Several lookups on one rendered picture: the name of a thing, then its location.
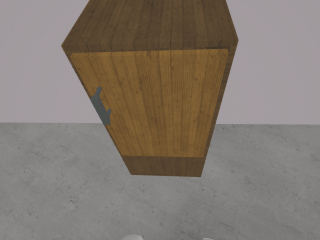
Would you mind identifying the cupboard door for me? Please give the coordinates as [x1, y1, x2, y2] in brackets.
[70, 48, 229, 158]

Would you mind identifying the handle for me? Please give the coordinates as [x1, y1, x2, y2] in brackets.
[90, 86, 111, 125]

